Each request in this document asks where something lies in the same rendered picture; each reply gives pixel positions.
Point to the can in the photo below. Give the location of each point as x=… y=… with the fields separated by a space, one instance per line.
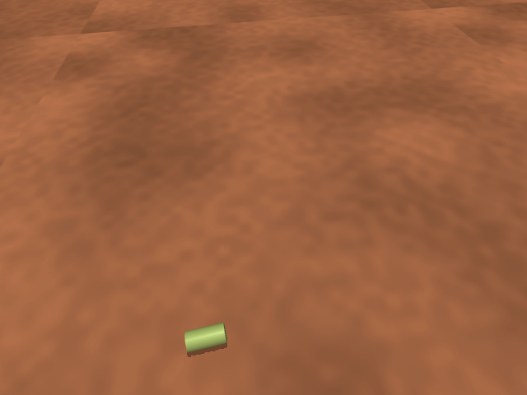
x=205 y=337

